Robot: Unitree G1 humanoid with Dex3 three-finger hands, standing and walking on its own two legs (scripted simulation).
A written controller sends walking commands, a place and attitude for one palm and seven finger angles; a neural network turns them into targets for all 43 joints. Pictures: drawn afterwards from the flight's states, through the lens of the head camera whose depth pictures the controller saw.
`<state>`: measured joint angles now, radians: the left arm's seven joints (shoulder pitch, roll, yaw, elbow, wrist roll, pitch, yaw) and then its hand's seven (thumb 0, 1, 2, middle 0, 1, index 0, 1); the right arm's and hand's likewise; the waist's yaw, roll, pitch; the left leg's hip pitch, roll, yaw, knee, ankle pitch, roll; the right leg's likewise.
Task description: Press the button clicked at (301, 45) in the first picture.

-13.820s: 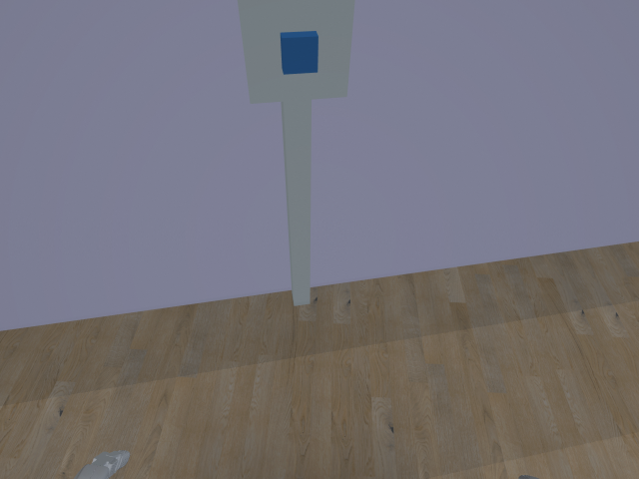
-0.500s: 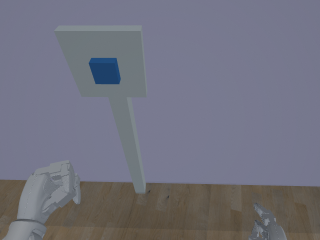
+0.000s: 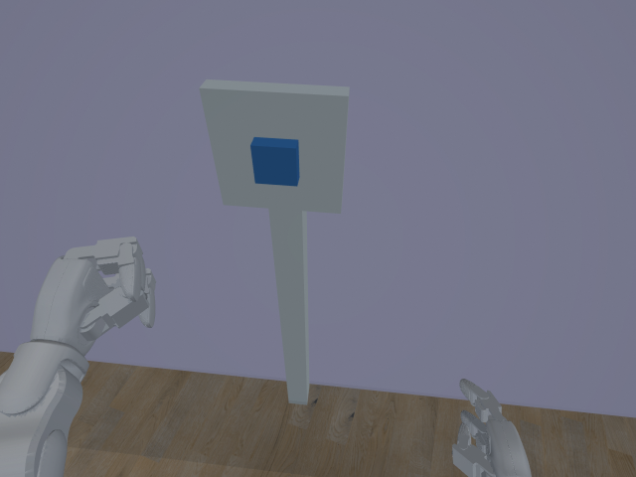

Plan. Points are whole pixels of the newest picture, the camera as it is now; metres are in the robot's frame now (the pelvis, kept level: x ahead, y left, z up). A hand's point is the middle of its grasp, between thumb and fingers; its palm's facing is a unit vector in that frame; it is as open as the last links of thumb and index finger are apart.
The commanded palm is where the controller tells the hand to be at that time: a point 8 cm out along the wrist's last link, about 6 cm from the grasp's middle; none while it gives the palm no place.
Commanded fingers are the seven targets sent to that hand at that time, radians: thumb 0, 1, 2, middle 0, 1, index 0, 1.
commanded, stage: raise the hand and make a fist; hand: left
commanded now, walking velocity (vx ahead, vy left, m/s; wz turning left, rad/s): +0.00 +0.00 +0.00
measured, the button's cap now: (276, 160) +0.49 +0.13 +0.17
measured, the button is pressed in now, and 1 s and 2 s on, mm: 0 0 0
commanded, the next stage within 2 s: aim a knuckle at the button in 0.42 s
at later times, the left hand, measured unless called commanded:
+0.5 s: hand (160, 307) +0.23 +0.19 +0.17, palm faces +0.08 -0.99 -0.08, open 3.1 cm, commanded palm +0.19 +0.24 +0.17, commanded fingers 0.00 0.90 0.90 -1.30 -1.50 -1.30 -1.50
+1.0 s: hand (213, 261) +0.30 +0.16 +0.16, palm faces +0.08 -1.00 -0.06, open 3.1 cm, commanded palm +0.27 +0.21 +0.16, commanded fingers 0.00 0.90 0.90 -1.30 -1.50 -1.30 -1.50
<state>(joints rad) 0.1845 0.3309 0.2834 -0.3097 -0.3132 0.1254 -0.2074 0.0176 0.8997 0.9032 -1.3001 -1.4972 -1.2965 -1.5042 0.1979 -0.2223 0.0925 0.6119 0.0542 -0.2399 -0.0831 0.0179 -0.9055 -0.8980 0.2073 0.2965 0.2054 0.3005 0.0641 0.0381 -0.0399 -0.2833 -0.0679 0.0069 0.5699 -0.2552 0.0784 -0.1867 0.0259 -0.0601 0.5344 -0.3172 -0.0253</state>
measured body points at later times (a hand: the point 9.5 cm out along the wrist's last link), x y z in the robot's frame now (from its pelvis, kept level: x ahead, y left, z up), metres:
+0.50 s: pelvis -0.01 -0.02 +0.00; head -0.05 -0.04 +0.45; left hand +0.22 +0.25 +0.17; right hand +0.19 -0.23 -0.06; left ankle +0.03 +0.06 -0.73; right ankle -0.02 -0.11 -0.73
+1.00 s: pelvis +0.01 -0.05 +0.00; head -0.01 -0.07 +0.45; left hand +0.29 +0.22 +0.16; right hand +0.19 -0.29 -0.07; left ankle +0.03 +0.06 -0.73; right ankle -0.02 -0.11 -0.73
